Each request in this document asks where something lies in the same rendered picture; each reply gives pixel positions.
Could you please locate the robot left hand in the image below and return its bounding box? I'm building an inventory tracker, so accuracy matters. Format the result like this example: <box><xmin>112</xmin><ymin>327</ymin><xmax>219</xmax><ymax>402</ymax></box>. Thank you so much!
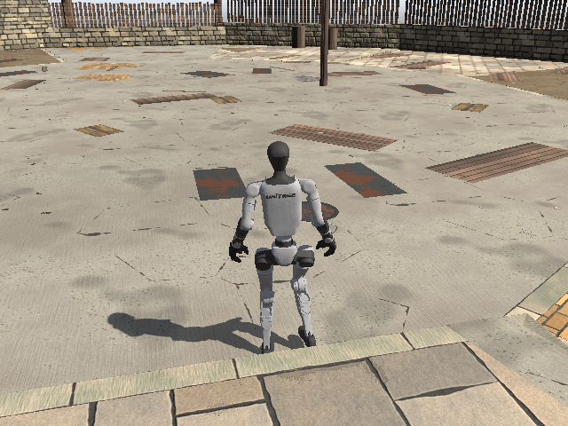
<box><xmin>229</xmin><ymin>242</ymin><xmax>249</xmax><ymax>263</ymax></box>

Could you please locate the left robot thigh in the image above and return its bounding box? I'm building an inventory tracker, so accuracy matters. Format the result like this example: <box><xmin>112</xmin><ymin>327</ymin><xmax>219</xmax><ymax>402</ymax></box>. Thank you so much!
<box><xmin>255</xmin><ymin>248</ymin><xmax>275</xmax><ymax>306</ymax></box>

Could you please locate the left robot upper arm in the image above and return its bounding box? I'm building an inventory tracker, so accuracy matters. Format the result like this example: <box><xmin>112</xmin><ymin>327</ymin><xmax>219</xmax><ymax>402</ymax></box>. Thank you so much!
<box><xmin>240</xmin><ymin>181</ymin><xmax>262</xmax><ymax>231</ymax></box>

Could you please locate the right robot upper arm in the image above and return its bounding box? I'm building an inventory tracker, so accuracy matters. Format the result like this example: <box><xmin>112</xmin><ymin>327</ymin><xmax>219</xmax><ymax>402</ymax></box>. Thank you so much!
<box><xmin>299</xmin><ymin>178</ymin><xmax>325</xmax><ymax>227</ymax></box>

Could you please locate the robot left shin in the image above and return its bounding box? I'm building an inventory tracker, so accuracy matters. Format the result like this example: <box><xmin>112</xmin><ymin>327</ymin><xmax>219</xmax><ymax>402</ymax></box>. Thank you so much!
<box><xmin>260</xmin><ymin>291</ymin><xmax>273</xmax><ymax>350</ymax></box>

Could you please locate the robot right hand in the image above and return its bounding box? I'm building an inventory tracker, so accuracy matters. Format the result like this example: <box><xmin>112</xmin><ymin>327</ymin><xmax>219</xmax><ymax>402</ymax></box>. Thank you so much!
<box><xmin>316</xmin><ymin>238</ymin><xmax>336</xmax><ymax>256</ymax></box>

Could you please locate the robot left forearm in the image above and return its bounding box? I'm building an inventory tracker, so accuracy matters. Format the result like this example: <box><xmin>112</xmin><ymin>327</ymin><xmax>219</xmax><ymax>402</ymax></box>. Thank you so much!
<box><xmin>232</xmin><ymin>218</ymin><xmax>249</xmax><ymax>249</ymax></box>

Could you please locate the robot right forearm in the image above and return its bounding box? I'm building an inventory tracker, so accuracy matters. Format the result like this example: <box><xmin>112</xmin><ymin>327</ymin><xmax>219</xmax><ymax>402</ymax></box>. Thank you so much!
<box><xmin>316</xmin><ymin>213</ymin><xmax>334</xmax><ymax>243</ymax></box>

